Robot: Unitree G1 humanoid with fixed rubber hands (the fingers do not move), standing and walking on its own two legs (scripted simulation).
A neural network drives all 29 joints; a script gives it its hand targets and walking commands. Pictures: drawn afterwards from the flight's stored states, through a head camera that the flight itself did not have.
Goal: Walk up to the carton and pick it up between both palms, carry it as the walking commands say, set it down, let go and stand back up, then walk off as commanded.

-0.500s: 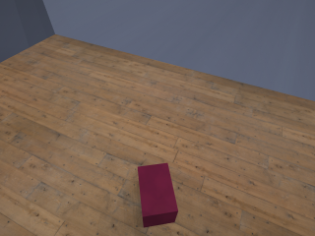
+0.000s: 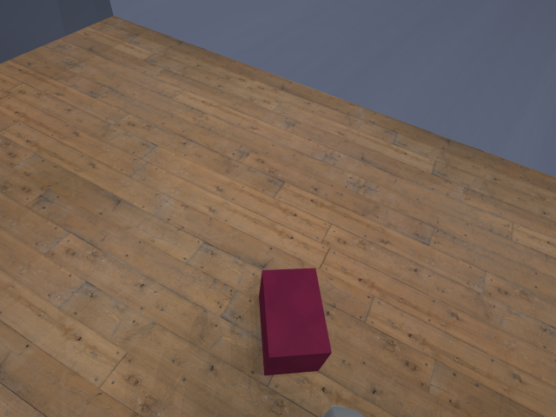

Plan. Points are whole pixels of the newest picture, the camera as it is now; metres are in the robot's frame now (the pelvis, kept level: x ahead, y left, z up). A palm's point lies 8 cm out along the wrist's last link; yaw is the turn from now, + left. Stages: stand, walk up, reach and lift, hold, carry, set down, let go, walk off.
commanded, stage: walk up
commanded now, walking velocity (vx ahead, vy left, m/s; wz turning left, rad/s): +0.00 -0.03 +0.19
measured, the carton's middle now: (290, 320) +0.50 -0.11 -0.65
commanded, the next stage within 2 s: stand in 1.52 s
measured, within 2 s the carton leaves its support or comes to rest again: neither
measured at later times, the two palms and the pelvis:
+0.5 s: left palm out of the picture -0.03 +0.19 -0.14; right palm out of the picture +0.07 -0.28 -0.12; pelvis +0.02 -0.03 +0.01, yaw +0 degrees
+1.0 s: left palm out of the picture +0.10 +0.14 -0.11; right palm out of the picture +0.01 -0.33 -0.14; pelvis +0.04 -0.10 +0.01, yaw +0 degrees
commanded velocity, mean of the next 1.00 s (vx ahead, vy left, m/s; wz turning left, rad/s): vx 0.03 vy -0.10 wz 0.01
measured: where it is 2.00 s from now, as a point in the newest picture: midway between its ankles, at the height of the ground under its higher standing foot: outside the picture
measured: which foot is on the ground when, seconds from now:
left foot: down 0.00-0.28, up 0.30-0.54, down 0.56-0.94, up 0.96-1.00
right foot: up 0.00-0.24, down 0.26-0.58, up 0.60-0.90, down 0.92-1.00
